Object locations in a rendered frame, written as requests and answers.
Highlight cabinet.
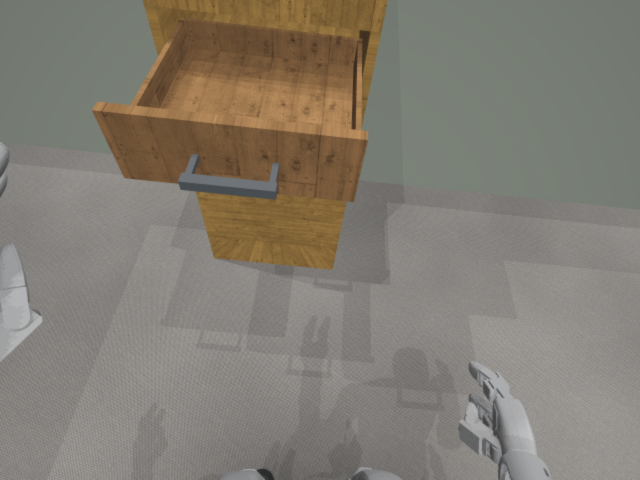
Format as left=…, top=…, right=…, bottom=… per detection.
left=143, top=0, right=388, bottom=270

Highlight right robot forearm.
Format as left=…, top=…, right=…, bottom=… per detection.
left=498, top=451, right=552, bottom=480

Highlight handle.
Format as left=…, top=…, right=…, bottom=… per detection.
left=178, top=154, right=279, bottom=200

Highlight left robot hand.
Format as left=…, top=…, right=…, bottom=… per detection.
left=0, top=142, right=42, bottom=362

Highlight robot right shin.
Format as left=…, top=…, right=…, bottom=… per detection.
left=353, top=467, right=372, bottom=476

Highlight right robot hand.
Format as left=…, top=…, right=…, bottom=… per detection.
left=459, top=361, right=538, bottom=466

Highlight drawer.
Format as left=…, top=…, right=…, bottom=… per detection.
left=92, top=18, right=368, bottom=202

